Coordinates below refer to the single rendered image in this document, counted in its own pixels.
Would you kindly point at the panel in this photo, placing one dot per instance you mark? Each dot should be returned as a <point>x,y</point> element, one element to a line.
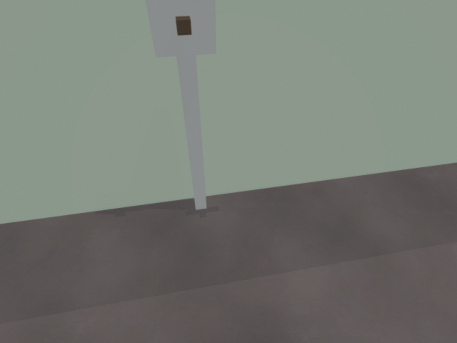
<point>162,18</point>

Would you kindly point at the button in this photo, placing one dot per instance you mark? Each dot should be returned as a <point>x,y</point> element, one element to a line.
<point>183,25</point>

